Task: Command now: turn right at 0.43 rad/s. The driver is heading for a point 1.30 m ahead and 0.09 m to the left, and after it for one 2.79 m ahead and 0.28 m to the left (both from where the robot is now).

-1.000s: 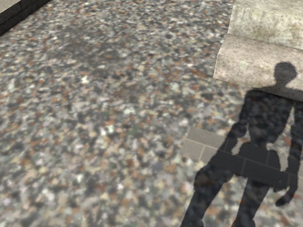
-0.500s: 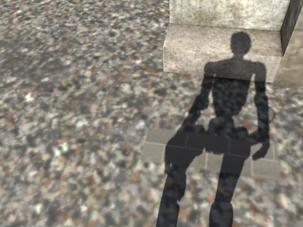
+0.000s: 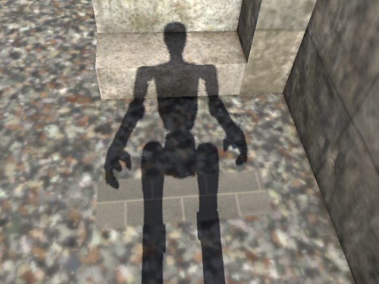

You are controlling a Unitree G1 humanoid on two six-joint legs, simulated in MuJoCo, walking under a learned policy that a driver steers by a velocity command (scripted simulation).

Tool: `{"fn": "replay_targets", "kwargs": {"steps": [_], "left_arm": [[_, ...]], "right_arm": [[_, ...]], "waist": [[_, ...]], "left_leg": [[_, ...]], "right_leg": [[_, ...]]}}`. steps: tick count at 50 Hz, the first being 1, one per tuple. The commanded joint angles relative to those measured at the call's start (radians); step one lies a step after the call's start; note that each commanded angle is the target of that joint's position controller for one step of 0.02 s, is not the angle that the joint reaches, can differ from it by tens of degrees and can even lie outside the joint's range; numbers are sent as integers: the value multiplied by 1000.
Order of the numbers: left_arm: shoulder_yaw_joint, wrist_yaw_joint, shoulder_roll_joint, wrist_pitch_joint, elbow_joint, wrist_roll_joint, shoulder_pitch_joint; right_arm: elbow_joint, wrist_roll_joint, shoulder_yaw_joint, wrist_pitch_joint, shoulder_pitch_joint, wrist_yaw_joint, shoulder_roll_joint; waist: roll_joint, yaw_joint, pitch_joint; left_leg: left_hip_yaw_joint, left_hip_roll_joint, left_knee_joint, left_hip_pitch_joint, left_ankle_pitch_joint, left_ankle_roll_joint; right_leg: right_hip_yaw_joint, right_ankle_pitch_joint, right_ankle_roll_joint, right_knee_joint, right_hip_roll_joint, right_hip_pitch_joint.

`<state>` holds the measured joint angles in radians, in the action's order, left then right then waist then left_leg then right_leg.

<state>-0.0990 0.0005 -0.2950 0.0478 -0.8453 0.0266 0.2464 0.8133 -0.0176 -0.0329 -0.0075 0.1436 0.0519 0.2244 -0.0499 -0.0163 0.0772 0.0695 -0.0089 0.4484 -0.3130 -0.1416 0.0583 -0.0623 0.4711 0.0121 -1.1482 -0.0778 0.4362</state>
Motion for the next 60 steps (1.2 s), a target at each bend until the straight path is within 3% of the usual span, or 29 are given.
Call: {"fn": "replay_targets", "kwargs": {"steps": [1, 8, 11, 12, 13, 14, 15, 17, 19, 20, 22, 26, 30, 32, 33, 34, 35, 36, 37, 38, 40, 47, 51, 53, 54, 55, 56, 57, 60], "left_arm": [[2, -10, -18, 14, 23, -4, 106], [40, -14, -11, 19, 47, -8, 20], [49, -10, -15, -8, -7, -1, 137], [51, -5, -27, -21, -28, 1, 188], [37, 7, -108, -32, -29, 11, 246], [18, 11, -178, -37, -27, 4, 207], [32, 18, -126, -47, -19, 1, 138], [38, 13, -97, -76, -7, -10, 67], [44, 8, -66, -104, -23, -16, 97], [50, 4, -29, -115, -40, -19, 146], [54, 3, -12, -124, -67, -15, 204], [67, 12, 6, -125, -100, -6, 251], [72, 25, -20, -110, -114, -4, 239], [69, 32, -31, -102, -118, -10, 214], [63, 33, -44, -98, -119, -19, 187], [63, 32, -45, -105, -111, -25, 197], [75, 35, 16, -107, -100, -48, 283], [75, 38, 49, -78, -149, -72, 341], [65, 42, 17, -52, -153, -48, 296], [63, 41, 22, -37, -142, -22, 223], [58, 39, 21, -3, -128, -2, 161], [56, 48, 26, 31, -125, -1, 133], [60, 43, 38, 10, -155, -10, 191], [63, 34, 35, -3, -170, 3, 226], [63, 36, 1, -15, -152, 15, 209], [60, 38, -46, -24, -122, 2, 131], [63, 42, -43, -37, -113, 3, 51], [72, 49, -18, -52, -97, 0, -29], [83, 53, 3, -78, -102, -3, -49]], "right_arm": [[-31, -9, -23, -17, 58, -2, 116], [-16, -16, -34, -1, 80, -34, 169], [6, 4, -44, 24, 109, -46, 181], [-1, 2, -35, 27, 90, -46, 140], [-46, 13, -7, 20, 57, -54, 33], [-74, -14, -29, 13, -24, -54, 118], [-75, -10, -43, 7, -29, -65, 157], [-20, -16, -51, -5, 71, -89, 154], [9, -30, -54, -7, 103, -99, 134], [9, -33, -50, -6, 101, -102, 113], [-2, -32, -45, -5, 56, -100, 89], [-6, -29, -23, -5, 20, -84, 36], [4, -8, -12, -4, -2, -62, 44], [32, -4, -18, -11, 73, -45, 69], [56, -6, -20, -23, 145, -36, 77], [79, -10, -33, -43, 224, -26, 137], [90, -20, -48, -51, 320, -22, 222], [94, 20, -25, -42, 301, -28, 150], [74, 37, -11, -36, 224, -31, 112], [50, 29, -5, -26, 117, -26, 96], [36, 11, -6, 1, 38, -9, 105], [58, -8, -18, 32, 29, -14, 110], [77, -2, -32, 51, 37, -12, 140], [84, 10, -40, 56, 35, -17, 141], [90, 16, -36, 58, 82, -24, 108], [71, 25, -29, 56, 44, -30, 62], [86, 2, -39, 61, 28, -34, 89], [107, 0, -36, 66, 68, -46, 70], [172, -23, -30, 55, 154, -48, 54]], "waist": [[163, -8, -130], [213, 27, -135], [168, -33, -81], [86, -65, -34], [-191, -85, -52], [-175, -86, 116], [-85, -31, 153], [-68, 31, 71], [-46, 34, 12], [-37, 29, 9], [-34, 9, 37], [-54, 6, 20], [-95, -15, -12], [-96, 17, -33], [-63, 64, -51], [-2, 79, -126], [161, 64, -281], [220, 58, -411], [167, 35, -347], [155, 15, -240], [158, -13, -123], [200, -2, -107], [189, -11, -112], [141, -27, -66], [-9, -6, -51], [-199, 1, 11], [-136, 14, 68], [-77, 71, 55], [-45, 87, -12]], "left_leg": [[-196, 235, -164, 123, 280, 169], [-199, 251, -204, 56, -95, 179], [-192, 218, -219, -154, -533, 111], [-132, 157, -120, -274, -589, 55], [23, 31, 220, -434, -516, -14], [-20, 7, 328, -520, -345, -28], [-84, 52, 379, -463, -223, -31], [-77, 47, 439, -410, -116, -43], [-58, 53, 513, -397, -67, -50], [-56, 58, 527, -429, -51, -53], [-49, 72, 517, -471, -19, -68], [-8, 52, 394, -346, -21, -88], [31, -12, 219, -136, -4, -51], [9, -27, 117, -39, -5, -24], [-4, -18, -34, 57, 133, -14], [-84, 83, -59, 250, 499, -5], [-279, 341, 85, 529, 1164, 97], [-368, 444, 74, 493, 1419, 251], [-331, 407, 9, 362, 1188, 252], [-290, 353, -35, 250, 971, 224], [-213, 273, -103, 87, 707, 176], [-252, 224, -245, -5, -154, 158], [-284, 238, -278, -41, -257, 128], [-249, 193, -254, -131, -367, 45], [-182, 125, -132, -163, -387, -12], [-32, -26, 62, -186, -299, -49], [-92, -16, 249, -57, -251, -40], [-119, -32, 348, -1, -206, -34], [-109, -31, 402, -40, -210, -43]], "right_leg": [[-1, -22, 9, 24, 4, 10], [76, -5, -33, 409, 25, -164], [130, -93, -111, 701, 0, -445], [52, -10, -134, 814, 36, -533], [-373, 357, -201, 1008, 335, -585], [-574, 463, -260, 1134, 452, -357], [-494, 366, -242, 1140, 399, -303], [-332, 111, -194, 1121, 311, -364], [-227, -35, -188, 1096, 268, -410], [-206, -86, -192, 1083, 268, -449], [-166, -235, -202, 1066, 269, -466], [-28, -956, -191, 902, 255, -429], [-1, -1118, -151, 786, 224, -376], [-43, -1127, -137, 704, 236, -392], [-34, -1090, -111, 616, 216, -390], [-25, -891, -78, 514, 176, -309], [20, -339, -46, 294, 100, -139], [3, 172, -33, 161, 7, -175], [-27, 195, -26, 103, 31, -186], [-17, 163, -25, 77, 34, -154], [-1, 76, -17, 86, 42, -140], [68, 28, -19, 280, 39, -141], [100, -56, -69, 505, 34, -261], [69, -153, -108, 733, 42, -350], [-126, -15, -131, 912, 175, -330], [-398, 236, -194, 1067, 379, -139], [-376, 218, -225, 1094, 406, 53], [-281, 99, -201, 1068, 339, 81], [-103, -366, -175, 947, 245, -129]]}}
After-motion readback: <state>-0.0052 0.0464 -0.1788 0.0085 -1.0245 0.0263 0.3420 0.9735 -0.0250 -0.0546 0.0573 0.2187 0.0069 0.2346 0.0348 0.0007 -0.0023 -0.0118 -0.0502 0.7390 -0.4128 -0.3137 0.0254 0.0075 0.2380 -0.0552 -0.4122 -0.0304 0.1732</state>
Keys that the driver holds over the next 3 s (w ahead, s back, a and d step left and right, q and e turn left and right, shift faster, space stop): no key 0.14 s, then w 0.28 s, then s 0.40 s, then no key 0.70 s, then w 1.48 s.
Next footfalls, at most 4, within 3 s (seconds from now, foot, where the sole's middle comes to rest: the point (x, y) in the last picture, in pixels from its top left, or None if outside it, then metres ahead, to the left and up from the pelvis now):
0.24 right None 0.02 -0.10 -0.78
0.68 left None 0.25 0.07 -0.78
1.08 right None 0.11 -0.10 -0.78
1.36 left None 0.09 0.12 -0.78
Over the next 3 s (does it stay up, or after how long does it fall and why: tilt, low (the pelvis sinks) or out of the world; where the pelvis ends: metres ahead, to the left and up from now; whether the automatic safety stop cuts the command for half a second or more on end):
stays up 0.72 -0.02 0.01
